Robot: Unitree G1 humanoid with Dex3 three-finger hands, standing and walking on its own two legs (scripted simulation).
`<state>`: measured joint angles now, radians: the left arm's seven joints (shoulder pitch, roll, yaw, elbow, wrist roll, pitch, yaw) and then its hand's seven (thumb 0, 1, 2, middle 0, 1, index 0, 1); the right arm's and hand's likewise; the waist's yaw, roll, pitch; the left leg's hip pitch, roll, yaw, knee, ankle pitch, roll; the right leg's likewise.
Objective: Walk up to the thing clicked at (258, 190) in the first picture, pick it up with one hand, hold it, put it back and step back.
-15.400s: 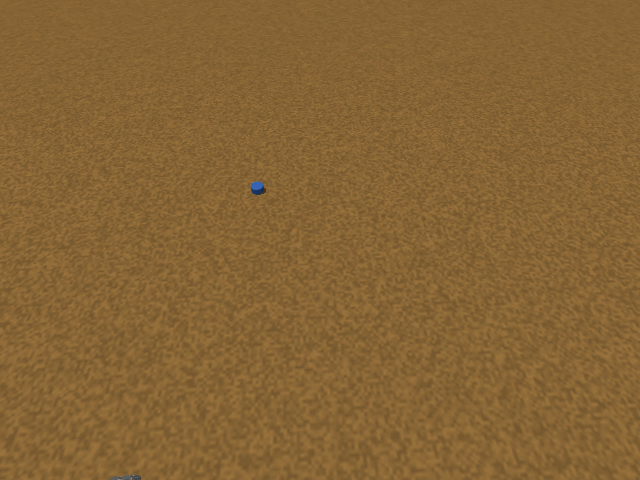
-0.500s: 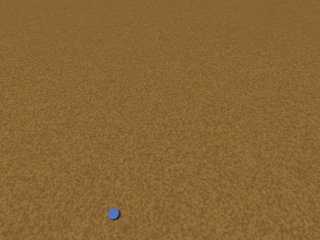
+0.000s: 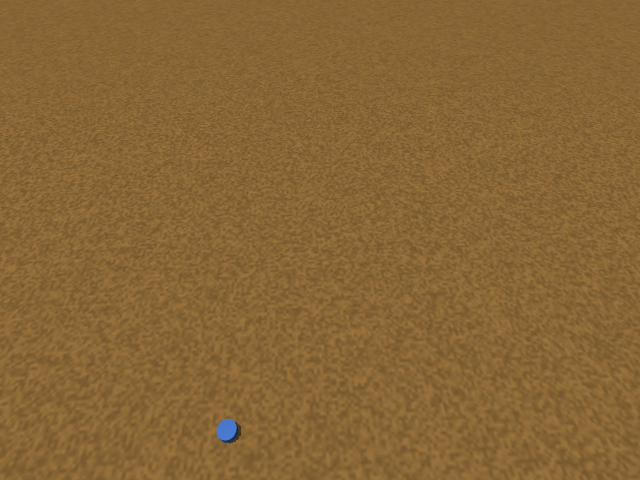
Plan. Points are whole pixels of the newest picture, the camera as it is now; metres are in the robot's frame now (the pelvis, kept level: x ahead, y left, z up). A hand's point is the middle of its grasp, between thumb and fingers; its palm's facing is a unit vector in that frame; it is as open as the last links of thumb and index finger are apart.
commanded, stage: stand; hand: left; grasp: from above
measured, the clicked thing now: (227, 430) +0.34 +0.30 -0.77
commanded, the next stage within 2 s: rise first in 0.42 s
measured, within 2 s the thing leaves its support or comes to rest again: neither
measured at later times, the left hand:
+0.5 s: hand out of the picture +0.07 +0.25 -0.16, palm faces -0.03 -0.94 -0.34, open 7.4 cm
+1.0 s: hand out of the picture +0.13 +0.27 -0.21, palm faces -0.11 -0.90 -0.42, open 13.1 cm
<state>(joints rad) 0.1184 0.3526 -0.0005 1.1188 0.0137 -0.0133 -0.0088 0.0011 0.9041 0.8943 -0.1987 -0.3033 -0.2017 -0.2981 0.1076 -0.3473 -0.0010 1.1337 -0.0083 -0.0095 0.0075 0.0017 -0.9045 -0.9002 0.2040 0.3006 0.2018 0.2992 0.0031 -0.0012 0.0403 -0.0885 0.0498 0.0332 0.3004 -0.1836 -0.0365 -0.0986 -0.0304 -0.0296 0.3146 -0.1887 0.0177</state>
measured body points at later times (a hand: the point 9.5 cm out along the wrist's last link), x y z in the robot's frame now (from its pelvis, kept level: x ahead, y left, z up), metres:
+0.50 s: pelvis +0.00 +0.00 +0.00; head +0.01 +0.00 +0.45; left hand +0.07 +0.30 -0.13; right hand +0.07 -0.30 -0.13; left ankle -0.01 +0.14 -0.75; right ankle -0.01 -0.13 -0.75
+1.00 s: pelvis -0.01 +0.01 -0.06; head +0.07 +0.02 +0.38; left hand +0.14 +0.31 -0.18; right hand +0.11 -0.25 -0.17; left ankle -0.01 +0.14 -0.75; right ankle -0.01 -0.13 -0.75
